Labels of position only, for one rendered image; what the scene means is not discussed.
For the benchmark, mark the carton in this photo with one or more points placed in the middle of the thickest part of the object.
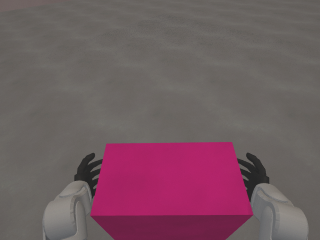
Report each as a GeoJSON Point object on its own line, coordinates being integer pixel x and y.
{"type": "Point", "coordinates": [170, 191]}

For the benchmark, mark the robot right forearm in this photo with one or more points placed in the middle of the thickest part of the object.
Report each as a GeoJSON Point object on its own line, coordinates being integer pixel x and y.
{"type": "Point", "coordinates": [279, 218]}

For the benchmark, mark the robot left forearm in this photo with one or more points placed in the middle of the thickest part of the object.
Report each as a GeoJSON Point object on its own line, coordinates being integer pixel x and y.
{"type": "Point", "coordinates": [64, 218]}

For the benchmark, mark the robot left hand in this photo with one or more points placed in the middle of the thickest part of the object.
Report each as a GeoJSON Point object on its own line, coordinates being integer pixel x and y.
{"type": "Point", "coordinates": [84, 174]}

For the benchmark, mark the robot right hand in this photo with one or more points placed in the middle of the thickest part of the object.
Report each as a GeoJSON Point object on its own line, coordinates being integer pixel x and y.
{"type": "Point", "coordinates": [257, 175]}

